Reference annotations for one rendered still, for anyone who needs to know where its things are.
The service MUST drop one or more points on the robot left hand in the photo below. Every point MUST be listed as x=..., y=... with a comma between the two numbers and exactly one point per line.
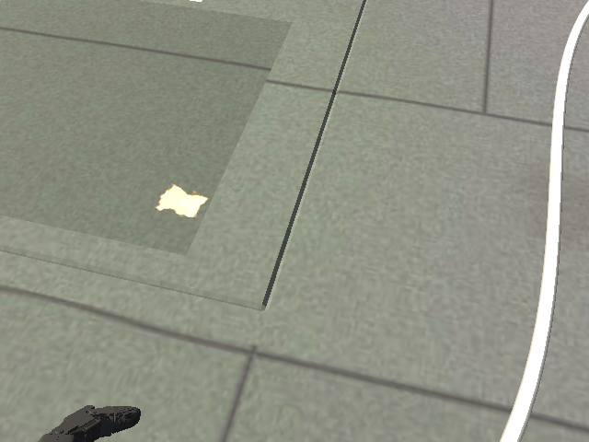
x=89, y=424

